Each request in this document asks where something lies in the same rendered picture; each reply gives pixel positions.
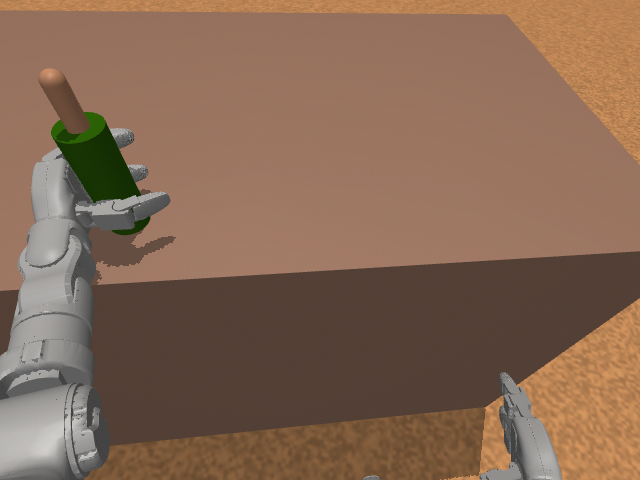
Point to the bottle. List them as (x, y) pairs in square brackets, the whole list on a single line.
[(87, 143)]

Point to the left robot arm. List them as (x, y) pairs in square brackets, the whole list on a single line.
[(52, 425)]

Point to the right robot hand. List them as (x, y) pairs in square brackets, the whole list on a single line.
[(525, 437)]

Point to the left robot hand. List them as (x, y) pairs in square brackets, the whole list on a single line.
[(56, 192)]

